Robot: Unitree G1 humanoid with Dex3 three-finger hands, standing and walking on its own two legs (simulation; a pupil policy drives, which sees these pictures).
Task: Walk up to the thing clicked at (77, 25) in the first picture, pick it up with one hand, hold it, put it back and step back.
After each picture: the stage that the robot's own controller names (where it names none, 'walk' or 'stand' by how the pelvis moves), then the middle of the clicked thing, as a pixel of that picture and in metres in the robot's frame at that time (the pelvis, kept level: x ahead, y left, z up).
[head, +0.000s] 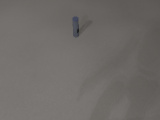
stand; (75, 27) +1.51 +0.08 -0.65
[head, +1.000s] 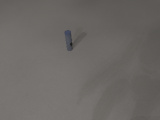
walk; (68, 41) +1.38 +0.26 -0.65
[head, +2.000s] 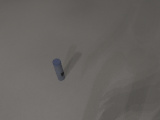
walk; (59, 70) +0.87 +0.30 -0.65
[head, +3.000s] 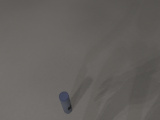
walk; (66, 103) +0.55 +0.20 -0.64
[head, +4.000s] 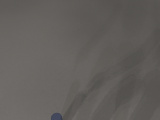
stand; out of the picture +0.40 +0.17 -0.64
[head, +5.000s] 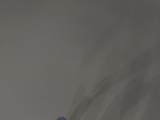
stand; out of the picture +0.40 +0.15 -0.65
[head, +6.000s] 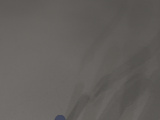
stand; out of the picture +0.40 +0.17 -0.66
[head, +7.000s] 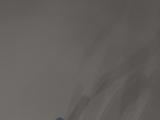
stand; out of the picture +0.39 +0.17 -0.66
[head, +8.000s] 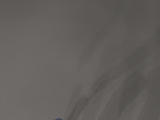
go down; out of the picture +0.38 +0.18 -0.66
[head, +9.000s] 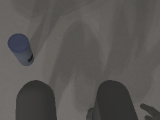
go down; (23, 52) +0.45 +0.22 -0.29
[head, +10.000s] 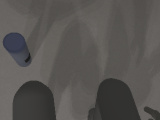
approach; (20, 52) +0.45 +0.24 -0.26
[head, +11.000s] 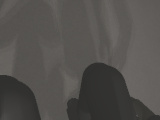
close in; out of the picture +0.43 +0.28 -0.16
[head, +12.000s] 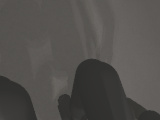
close; out of the picture +0.43 +0.29 -0.16
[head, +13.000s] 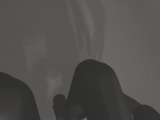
lift; out of the picture +0.41 +0.28 -0.16
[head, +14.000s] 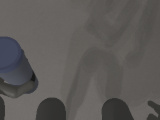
lift; (18, 72) +0.34 +0.20 +0.03
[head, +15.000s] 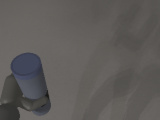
hold; (35, 89) +0.30 +0.16 +0.03
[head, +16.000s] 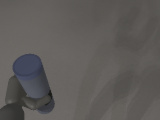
hold; (38, 88) +0.31 +0.16 +0.03
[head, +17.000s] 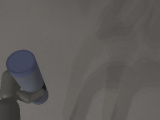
crouch; (32, 82) +0.34 +0.17 -0.02
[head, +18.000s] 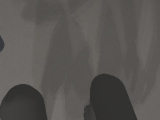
lower; out of the picture +0.48 +0.25 -0.04
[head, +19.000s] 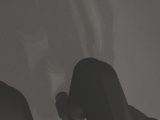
lower; out of the picture +0.45 +0.30 -0.15
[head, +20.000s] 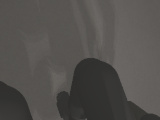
lower; out of the picture +0.43 +0.30 -0.16
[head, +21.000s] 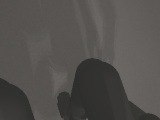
lower; out of the picture +0.42 +0.30 -0.16
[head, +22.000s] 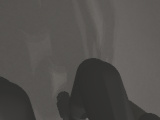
lower; out of the picture +0.42 +0.30 -0.16
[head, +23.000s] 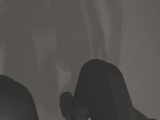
draw back; out of the picture +0.42 +0.26 -0.16
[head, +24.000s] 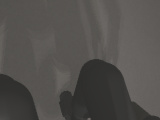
rise; out of the picture +0.42 +0.26 -0.17
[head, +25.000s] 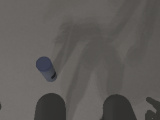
walk; (47, 70) +0.44 +0.19 -0.38
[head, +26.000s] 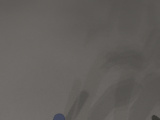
stand; out of the picture +0.39 +0.15 -0.59
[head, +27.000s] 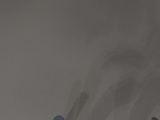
stand; out of the picture +0.38 +0.16 -0.60
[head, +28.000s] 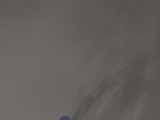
stand; out of the picture +0.40 +0.14 -0.65
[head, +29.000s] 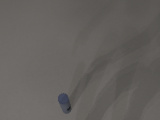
walk; (65, 104) +0.46 +0.15 -0.63
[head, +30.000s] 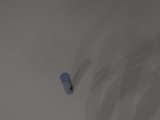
walk; (67, 84) +0.62 +0.20 -0.63
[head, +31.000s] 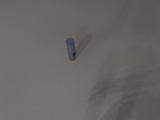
walk; (71, 50) +0.97 +0.14 -0.63
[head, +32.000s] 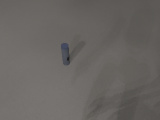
stand; (65, 54) +1.04 +0.17 -0.64
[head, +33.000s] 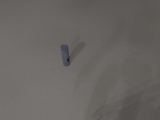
stand; (65, 55) +1.07 +0.18 -0.66
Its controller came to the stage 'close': yes
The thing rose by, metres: 0.68
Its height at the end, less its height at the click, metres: +0.00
